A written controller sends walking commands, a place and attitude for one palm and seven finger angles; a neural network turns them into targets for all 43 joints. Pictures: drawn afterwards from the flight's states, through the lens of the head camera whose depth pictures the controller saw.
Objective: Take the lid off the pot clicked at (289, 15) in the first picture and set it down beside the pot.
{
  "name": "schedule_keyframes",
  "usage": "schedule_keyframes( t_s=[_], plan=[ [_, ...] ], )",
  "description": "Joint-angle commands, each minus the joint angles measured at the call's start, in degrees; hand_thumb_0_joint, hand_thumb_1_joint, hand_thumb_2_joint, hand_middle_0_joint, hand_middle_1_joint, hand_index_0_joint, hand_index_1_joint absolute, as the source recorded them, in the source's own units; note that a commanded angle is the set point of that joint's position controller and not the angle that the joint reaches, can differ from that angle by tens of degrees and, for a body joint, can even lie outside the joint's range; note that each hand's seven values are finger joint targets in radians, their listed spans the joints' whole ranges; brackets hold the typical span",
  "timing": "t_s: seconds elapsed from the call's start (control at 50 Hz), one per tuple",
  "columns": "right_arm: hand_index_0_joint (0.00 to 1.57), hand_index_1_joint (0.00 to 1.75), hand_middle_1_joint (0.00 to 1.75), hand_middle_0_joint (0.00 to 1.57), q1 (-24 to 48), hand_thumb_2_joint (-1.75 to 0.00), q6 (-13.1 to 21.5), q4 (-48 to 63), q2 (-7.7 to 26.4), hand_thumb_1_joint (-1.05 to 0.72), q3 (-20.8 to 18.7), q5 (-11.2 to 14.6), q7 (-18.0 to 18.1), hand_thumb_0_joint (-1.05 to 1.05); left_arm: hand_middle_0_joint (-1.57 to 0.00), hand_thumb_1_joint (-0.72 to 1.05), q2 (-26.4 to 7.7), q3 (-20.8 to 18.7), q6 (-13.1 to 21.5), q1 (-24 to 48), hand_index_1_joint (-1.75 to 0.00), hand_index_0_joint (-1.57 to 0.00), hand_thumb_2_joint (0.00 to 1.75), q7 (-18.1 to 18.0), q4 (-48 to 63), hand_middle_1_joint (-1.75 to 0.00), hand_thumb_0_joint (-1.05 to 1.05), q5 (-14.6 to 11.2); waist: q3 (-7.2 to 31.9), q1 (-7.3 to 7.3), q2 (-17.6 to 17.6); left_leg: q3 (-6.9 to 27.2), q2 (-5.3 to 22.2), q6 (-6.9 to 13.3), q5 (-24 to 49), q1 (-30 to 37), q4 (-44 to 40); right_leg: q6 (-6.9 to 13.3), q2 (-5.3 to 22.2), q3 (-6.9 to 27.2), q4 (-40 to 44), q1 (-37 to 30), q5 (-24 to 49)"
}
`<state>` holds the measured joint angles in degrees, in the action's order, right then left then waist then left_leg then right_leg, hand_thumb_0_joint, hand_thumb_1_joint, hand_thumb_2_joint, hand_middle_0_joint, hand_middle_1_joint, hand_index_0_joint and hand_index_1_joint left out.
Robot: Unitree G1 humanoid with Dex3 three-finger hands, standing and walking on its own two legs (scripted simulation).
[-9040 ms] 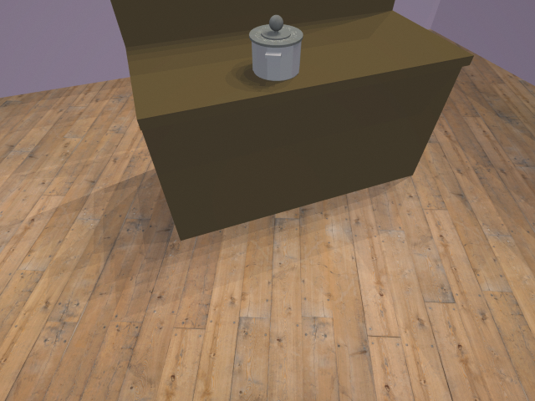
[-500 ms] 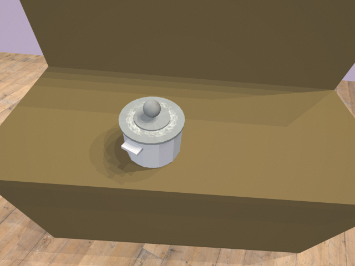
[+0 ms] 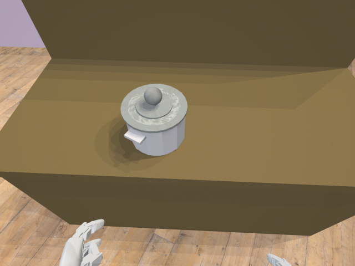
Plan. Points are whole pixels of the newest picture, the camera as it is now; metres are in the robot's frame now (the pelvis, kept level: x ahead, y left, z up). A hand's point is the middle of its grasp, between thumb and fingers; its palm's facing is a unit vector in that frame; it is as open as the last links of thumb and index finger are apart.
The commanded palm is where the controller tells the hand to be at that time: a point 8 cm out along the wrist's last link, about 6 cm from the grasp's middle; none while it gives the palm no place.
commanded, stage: lift the closed hand beside the body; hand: left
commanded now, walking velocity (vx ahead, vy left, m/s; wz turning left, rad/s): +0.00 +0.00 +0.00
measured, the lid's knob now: (153, 96) +0.52 +0.08 +0.08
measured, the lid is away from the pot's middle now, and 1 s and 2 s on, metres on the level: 0.00 0.00 0.00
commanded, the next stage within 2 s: raise the hand higher, near the body in 0.38 s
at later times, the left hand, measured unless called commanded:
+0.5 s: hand out of the picture +0.13 +0.19 -0.05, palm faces +0.27 -0.89 -0.36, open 3.1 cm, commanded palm +0.09 +0.22 -0.01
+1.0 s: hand (81, 241) +0.17 +0.19 +0.03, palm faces +0.24 -0.89 -0.39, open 3.1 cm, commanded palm +0.12 +0.23 +0.07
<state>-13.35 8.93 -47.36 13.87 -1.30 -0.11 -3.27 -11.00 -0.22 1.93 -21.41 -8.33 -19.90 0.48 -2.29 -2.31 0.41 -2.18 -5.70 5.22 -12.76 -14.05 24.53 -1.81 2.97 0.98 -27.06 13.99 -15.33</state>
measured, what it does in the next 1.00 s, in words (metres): shifts its weight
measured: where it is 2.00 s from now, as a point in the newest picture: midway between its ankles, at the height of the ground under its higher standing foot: outside the picture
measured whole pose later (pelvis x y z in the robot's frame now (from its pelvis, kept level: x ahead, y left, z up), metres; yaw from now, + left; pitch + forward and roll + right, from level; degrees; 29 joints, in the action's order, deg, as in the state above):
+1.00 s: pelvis +0.03 -0.04 +0.00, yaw +1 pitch +1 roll -1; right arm -8.6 3.6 -35.6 12.9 -1.2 0.2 2.8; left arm -15.3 -7.9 4.2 -37.8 -4.0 12.1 -0.5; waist -0.6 3.2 2.4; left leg 0.3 -1.5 2.1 -15.5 -9.7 24.4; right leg 0.9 -1.3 -1.3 -21.5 7.0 -15.4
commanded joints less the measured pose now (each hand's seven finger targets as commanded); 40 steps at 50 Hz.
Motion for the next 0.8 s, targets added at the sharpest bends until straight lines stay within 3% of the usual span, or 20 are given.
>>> schedule_keyframes(
  t_s=[0.0,0.02,0.04,0.06,0.12,0.14,0.22,0.24,0.3,0.34,0.36,0.4,0.44,0.46,0.5,0.54,0.6,0.74,0.76,0.78],
  plan=[
    [0.2,0.3,0.3,0.2,5.35,-0.9,-0.36,15.02,6.07,-0.9,-3.38,0.73,0.3,0.0,-0.77,0.9,-3.26,-4.19,2.94,-19.41,-0.92,-0.77,0.9,1.92,13.42,-0.92,0.0,0.0,7.92,4.31,-0.94,6.36,7.11,-6.83,15.2,2.69,-2.25,3.51,-3.35,-4.5,2.1,-2.14,6.71],
    [0.2,0.3,0.3,0.2,6.18,-0.9,-1.35,16.11,6.08,-0.9,-3.42,1.04,0.68,0.0,-0.82,0.9,-4.07,-5.37,2.75,-17.09,-0.97,-0.82,0.9,2.14,11.73,-0.97,0.0,0.12,3.11,3.33,-1.38,5.55,6.85,-6.18,9.82,0.2,-2.17,3.49,-3.48,-4.7,2.67,0.65,5.5],
    [0.2,0.3,0.3,0.2,6.44,-0.9,-2.41,16.63,6.39,-0.9,-3.57,1.41,1.29,0.0,-0.86,0.9,-6.71,-8.72,3.02,-15.2,-1.02,-0.86,0.9,1.99,10.81,-1.02,0.0,0.02,1.32,2.94,-2.76,5.12,6.67,-5.95,5.57,-1.61,-2.24,3.59,-3.59,-4.86,3.52,1.47,4.62],
    [0.2,0.3,0.3,0.2,6.86,-0.9,-2.98,18.33,6.4,-0.9,-3.18,1.48,1.76,0.0,-0.9,0.9,-7.0,-8.86,3.69,-12.65,-1.07,-0.9,0.9,2.27,13.33,-1.07,0.0,-0.19,1.01,2.72,-0.93,4.52,6.2,-5.42,2.72,-2.18,-2.06,3.56,-3.54,-4.54,3.79,2.02,3.8],
    [0.2,0.3,0.3,0.2,6.51,-0.9,-3.31,21.24,5.63,-0.9,-1.93,1.22,2.96,0.0,-1.04,0.9,-8.61,-9.13,4.67,-8.69,-1.21,-1.04,0.9,2.49,22.87,-1.21,0.0,-1.2,6.12,2.74,7.21,4.15,5.64,-4.61,2.99,1.86,-1.22,3.6,-3.42,-3.07,4.2,0.6,4.74],
    [0.2,0.3,0.3,0.2,6.16,-0.9,-3.7,21.13,5.76,-0.9,-1.82,0.99,3.37,0.0,-1.08,0.9,-9.95,-10.02,4.36,-7.6,-1.26,-1.08,0.9,2.07,23.79,-1.26,0.0,-1.09,6.63,2.17,6.41,4.05,5.54,-4.34,3.59,2.33,-0.42,3.44,-3.5,-2.87,4.73,1.31,5.29],
    [0.2,0.3,0.3,0.2,6.33,-0.9,-4.59,21.93,6.05,-0.9,-1.32,0.64,4.36,0.0,-1.26,0.9,-6.4,-6.74,2.8,-6.63,-1.45,-1.26,0.9,2.13,20.45,-1.45,0.0,-1.31,5.34,1.18,0.23,3.39,4.85,-3.38,5.05,2.6,1.54,3.05,-3.4,-2.63,4.83,3.0,6.96],
    [0.2,0.3,0.3,0.2,6.27,-0.9,-4.93,21.9,6.25,-0.9,-1.45,0.71,4.67,0.0,-1.3,0.9,-8.2,-8.53,2.61,-6.26,-1.5,-1.3,0.9,1.88,20.87,-1.5,0.0,-1.33,5.8,1.35,0.66,3.21,4.77,-3.27,5.58,3.24,1.95,3.07,-3.35,-2.33,5.11,2.91,7.74],
    [0.2,0.3,0.3,0.2,6.48,-0.9,-4.64,22.03,5.8,-0.9,-0.9,0.33,5.13,0.0,-1.3,0.9,-8.93,-8.8,2.43,-7.56,-1.5,-1.3,0.9,1.75,25.33,-1.5,0.0,-1.58,9.74,2.55,3.05,3.18,4.53,-3.03,10.22,5.4,1.98,3.2,-3.09,-2.02,4.6,-0.59,11.9],
    [0.2,0.3,0.3,0.2,6.87,-0.9,-5.04,21.01,5.92,-0.9,-1.04,0.29,5.41,0.0,-1.3,0.9,-10.75,-11.39,1.64,-9.91,-1.5,-1.3,0.9,1.39,22.92,-1.5,0.0,-1.32,8.94,2.97,0.41,3.21,4.47,-3.03,11.73,5.0,2.15,3.0,-3.1,-2.11,4.67,-1.28,14.47],
    [0.2,0.3,0.3,0.2,7.16,-0.9,-5.24,20.98,5.45,-0.9,-0.95,0.26,5.49,0.0,-1.3,0.9,-8.77,-10.04,1.44,-11.02,-1.5,-1.3,0.9,1.63,21.78,-1.5,0.0,-1.37,7.55,2.82,-1.2,2.96,4.42,-2.85,11.69,4.21,2.28,2.7,-2.77,-2.19,4.61,-1.22,15.76],
    [0.2,0.3,0.3,0.2,7.76,-0.9,-5.36,20.9,5.3,-0.9,-0.99,0.46,5.67,0.0,-1.3,0.9,-9.04,-10.23,1.77,-11.04,-1.5,-1.3,0.9,1.98,23.08,-1.5,0.0,-1.53,6.95,3.18,-0.96,2.77,4.55,-2.74,11.36,4.56,1.96,2.44,-2.44,-2.04,5.02,-1.61,15.87],
    [0.2,0.3,0.3,0.2,8.46,-0.9,-5.44,20.07,5.48,-0.9,-1.1,0.31,5.88,0.0,-1.3,0.9,-11.97,-13.39,1.5,-12.58,-1.5,-1.3,0.9,1.78,22.91,-1.5,0.0,-1.29,7.3,4.07,-0.43,2.91,4.43,-2.71,12.39,4.73,1.81,2.55,-2.44,-1.96,5.24,-2.36,16.97],
    [0.2,0.3,0.3,0.2,8.43,-0.9,-5.27,20.58,4.93,-0.9,-0.96,0.44,5.93,0.0,-1.3,0.9,-10.25,-11.87,1.97,-13.45,-1.5,-1.3,0.9,2.09,25.22,-1.5,0.0,-1.53,7.79,4.2,-0.83,2.76,4.58,-2.62,13.13,5.08,1.72,2.41,-2.22,-1.99,5.12,-3.35,17.84],
    [0.2,0.3,0.3,0.2,8.67,-0.9,-4.84,20.2,4.83,-0.9,-0.99,0.42,6.14,0.0,-1.3,0.9,-11.71,-12.8,2.38,-12.86,-1.5,-1.3,0.9,2.1,28.22,-1.5,0.0,-1.59,9.23,4.48,0.36,2.69,4.7,-2.48,14.14,6.32,1.47,2.25,-2.06,-1.7,5.32,-4.23,18.81],
    [0.2,0.3,0.3,0.2,9.36,-0.9,-4.79,19.22,4.78,-0.9,-1.14,0.36,6.29,0.0,-1.3,0.9,-12.59,-14.2,2.14,-14.49,-1.5,-1.3,0.9,2.0,26.58,-1.5,0.0,-1.27,7.45,4.59,-0.94,2.72,4.61,-2.39,13.7,6.16,1.41,2.07,-2.12,-1.56,6.1,-3.47,19.17],
    [0.2,0.3,0.3,0.2,9.46,-0.9,-4.28,19.29,4.16,-0.9,-1.43,0.56,6.41,0.0,-1.3,0.9,-10.19,-12.34,2.98,-18.02,-1.5,-1.3,0.9,2.65,29.49,-1.5,0.0,-1.56,7.92,5.06,-1.33,2.42,5.06,-2.22,15.51,6.99,1.09,1.97,-1.91,-1.97,5.78,-4.88,20.63],
    [0.2,0.3,0.3,0.2,10.04,-0.9,-3.5,19.06,4.51,-0.9,-2.0,0.59,6.56,0.0,-1.3,0.9,-13.34,-15.15,4.46,-19.82,-1.5,-1.3,0.9,3.02,36.14,-1.5,0.0,-1.25,8.39,5.79,0.6,2.41,5.56,-2.22,19.44,9.3,0.69,1.98,-2.16,-2.11,6.62,-5.16,22.08],
    [0.2,0.3,0.3,0.2,9.86,-0.9,-3.2,19.7,3.92,-0.9,-2.01,0.78,6.64,0.0,-1.3,0.9,-10.95,-12.83,4.82,-20.46,-1.5,-1.3,0.9,3.34,37.71,-1.5,0.0,-1.47,7.96,5.51,0.19,2.08,5.85,-2.19,19.56,9.46,0.64,1.96,-1.98,-2.38,6.36,-5.36,21.73],
    [0.2,0.3,0.3,0.2,10.22,-0.9,-3.07,19.17,4.29,-0.9,-1.97,0.59,6.56,0.0,-1.3,0.9,-11.24,-12.94,4.84,-19.81,-1.5,-1.3,0.9,3.5,37.14,-1.5,0.0,-1.19,7.03,5.29,-0.15,2.21,5.74,-2.06,19.13,9.4,0.46,1.83,-2.19,-2.5,7.0,-4.14,21.13]
  ],
)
